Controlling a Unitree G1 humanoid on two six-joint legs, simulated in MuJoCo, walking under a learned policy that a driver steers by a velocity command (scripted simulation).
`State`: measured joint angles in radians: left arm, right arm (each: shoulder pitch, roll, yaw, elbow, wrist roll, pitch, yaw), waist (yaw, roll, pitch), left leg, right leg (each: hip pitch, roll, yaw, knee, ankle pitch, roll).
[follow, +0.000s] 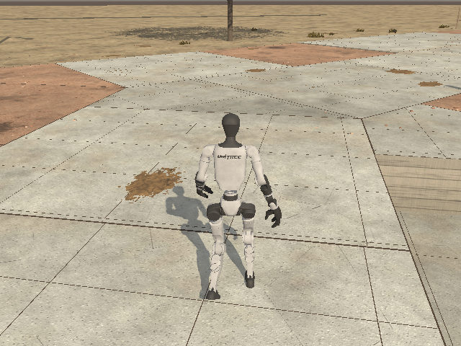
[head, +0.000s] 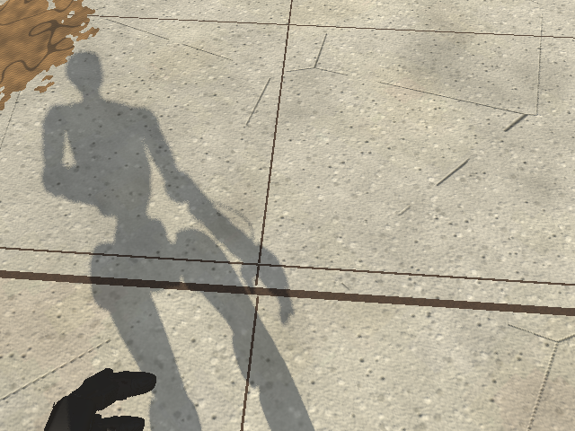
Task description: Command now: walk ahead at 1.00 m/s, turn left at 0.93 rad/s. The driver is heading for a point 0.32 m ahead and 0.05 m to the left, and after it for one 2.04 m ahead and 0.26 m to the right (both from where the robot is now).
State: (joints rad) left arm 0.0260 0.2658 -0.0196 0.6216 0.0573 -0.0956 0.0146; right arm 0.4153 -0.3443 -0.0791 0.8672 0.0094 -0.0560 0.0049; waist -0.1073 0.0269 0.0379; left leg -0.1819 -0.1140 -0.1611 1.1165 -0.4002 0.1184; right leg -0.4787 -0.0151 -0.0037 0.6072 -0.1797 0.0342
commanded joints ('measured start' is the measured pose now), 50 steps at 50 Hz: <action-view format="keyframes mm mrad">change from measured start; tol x32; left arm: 1 279 121 75 39 5 10 7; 18 550 160 61 218 -86 -15 -18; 50 136 221 163 -126 -68 128 39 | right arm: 1 -143 -72 1 -125 -23 2 14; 50 -360 -19 -10 -157 -6 42 -33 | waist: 1 194 -47 -130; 11 62 -86 46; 18 -36 170 -642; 25 168 69 -129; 36 159 45 -105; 39 122 -416 -165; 50 98 -139 -218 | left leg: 1 -583 142 72 223 114 -13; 14 -12 51 172 -549 463 -14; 18 670 591 -333 -466 1668 286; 25 -81 423 83 -814 843 159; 33 -27 427 286 -788 565 77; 37 -18 384 355 -521 485 -43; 39 -500 87 300 70 -286 -203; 50 -383 70 41 -249 87 -196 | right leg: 1 605 -339 464 -336 -277 -164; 14 359 -196 -38 -248 901 -131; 16 233 -103 -30 176 597 -54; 17 -28 62 15 680 -485 6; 18 -31 67 236 813 -530 8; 37 211 -15 -66 -56 96 -109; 39 511 -320 581 -199 676 -402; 50 316 -132 404 -230 185 -235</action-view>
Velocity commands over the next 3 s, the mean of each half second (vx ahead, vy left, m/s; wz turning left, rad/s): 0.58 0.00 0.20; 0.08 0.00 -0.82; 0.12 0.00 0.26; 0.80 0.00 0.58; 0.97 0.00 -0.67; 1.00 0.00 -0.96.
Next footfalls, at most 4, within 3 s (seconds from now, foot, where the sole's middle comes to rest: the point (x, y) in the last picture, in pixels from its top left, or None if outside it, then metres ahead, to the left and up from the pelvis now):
0.32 left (224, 426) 0.47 0.12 -0.76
0.74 right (333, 379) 0.55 -0.13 -0.76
1.18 left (235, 360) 0.62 0.09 -0.76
1.46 right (332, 398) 0.50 -0.12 -0.76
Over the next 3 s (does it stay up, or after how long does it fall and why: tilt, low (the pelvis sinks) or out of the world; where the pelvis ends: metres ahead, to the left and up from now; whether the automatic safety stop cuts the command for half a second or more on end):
stays up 1.70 0.02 0.02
